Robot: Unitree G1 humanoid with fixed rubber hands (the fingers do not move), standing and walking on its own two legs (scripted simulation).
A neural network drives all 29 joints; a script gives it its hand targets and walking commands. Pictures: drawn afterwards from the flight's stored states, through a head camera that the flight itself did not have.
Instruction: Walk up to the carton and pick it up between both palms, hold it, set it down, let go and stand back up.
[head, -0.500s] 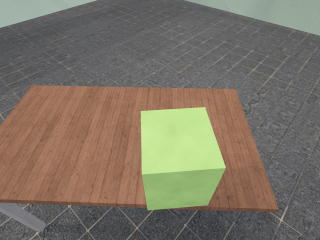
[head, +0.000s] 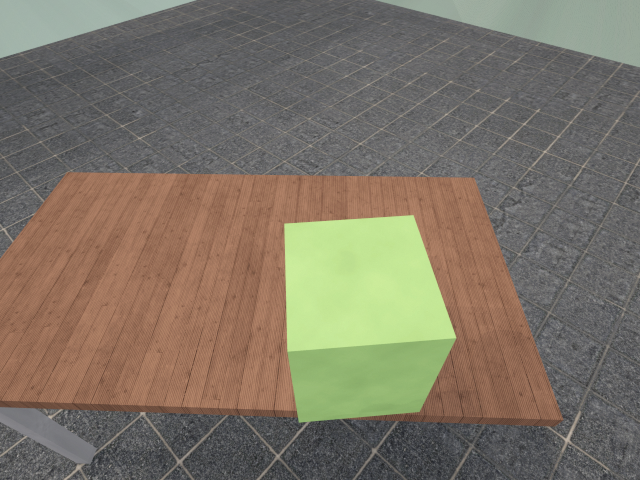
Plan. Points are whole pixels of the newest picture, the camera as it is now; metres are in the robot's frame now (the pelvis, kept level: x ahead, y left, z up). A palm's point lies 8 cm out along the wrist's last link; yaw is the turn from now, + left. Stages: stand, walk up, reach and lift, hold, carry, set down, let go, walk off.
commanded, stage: stand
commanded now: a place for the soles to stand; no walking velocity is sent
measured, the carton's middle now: (354, 321) +0.39 -0.03 -0.08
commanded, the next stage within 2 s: reach and lift in 0.04 s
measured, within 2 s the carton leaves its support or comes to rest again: neither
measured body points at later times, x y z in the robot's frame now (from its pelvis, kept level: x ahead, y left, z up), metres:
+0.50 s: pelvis -0.01 -0.01 -0.01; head +0.01 +0.00 +0.43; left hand +0.17 +0.26 -0.10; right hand +0.15 -0.30 -0.10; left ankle -0.03 +0.13 -0.75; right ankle +0.01 -0.12 -0.75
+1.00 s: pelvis -0.01 +0.00 -0.01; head -0.02 +0.01 +0.44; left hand +0.16 +0.23 -0.09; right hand +0.14 -0.26 -0.08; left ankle -0.03 +0.13 -0.75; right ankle +0.01 -0.12 -0.75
